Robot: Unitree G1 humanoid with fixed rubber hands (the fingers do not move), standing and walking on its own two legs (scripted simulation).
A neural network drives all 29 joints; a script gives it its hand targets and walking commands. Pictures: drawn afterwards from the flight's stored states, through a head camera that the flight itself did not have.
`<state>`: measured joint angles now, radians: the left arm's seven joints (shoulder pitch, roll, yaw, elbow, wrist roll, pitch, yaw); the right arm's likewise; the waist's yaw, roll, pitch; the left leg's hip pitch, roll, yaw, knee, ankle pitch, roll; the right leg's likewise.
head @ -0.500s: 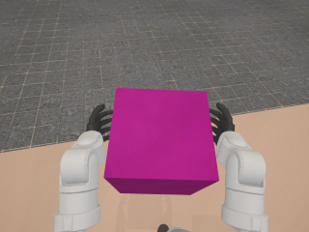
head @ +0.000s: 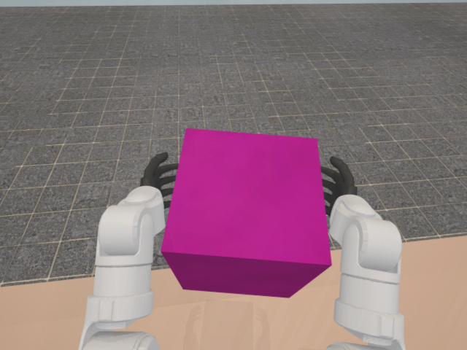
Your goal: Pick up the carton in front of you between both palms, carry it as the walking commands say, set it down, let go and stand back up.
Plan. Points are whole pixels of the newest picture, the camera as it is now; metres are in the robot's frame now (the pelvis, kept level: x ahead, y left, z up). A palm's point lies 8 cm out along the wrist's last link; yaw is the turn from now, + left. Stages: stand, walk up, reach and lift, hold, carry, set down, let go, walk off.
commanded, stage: carry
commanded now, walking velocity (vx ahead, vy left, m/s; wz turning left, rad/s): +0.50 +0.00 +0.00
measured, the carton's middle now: (243, 221) +0.34 +0.01 +0.06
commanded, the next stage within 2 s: none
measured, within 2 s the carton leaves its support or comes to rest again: neither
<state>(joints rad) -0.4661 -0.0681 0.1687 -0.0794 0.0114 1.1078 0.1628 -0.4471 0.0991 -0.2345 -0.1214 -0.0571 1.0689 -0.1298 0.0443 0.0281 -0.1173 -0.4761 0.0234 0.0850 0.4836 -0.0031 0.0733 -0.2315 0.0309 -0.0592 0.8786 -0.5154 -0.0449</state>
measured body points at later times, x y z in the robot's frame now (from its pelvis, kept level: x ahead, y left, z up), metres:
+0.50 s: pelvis +0.30 -0.02 -0.02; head +0.30 -0.04 +0.43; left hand +0.63 +0.12 +0.08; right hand +0.64 -0.19 +0.08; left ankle +0.13 +0.09 -0.66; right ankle +0.37 -0.07 -0.75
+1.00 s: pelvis +0.61 -0.02 -0.06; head +0.60 -0.02 +0.39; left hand +0.94 +0.13 +0.04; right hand +0.94 -0.18 +0.05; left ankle +0.72 +0.02 -0.79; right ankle +0.39 -0.07 -0.72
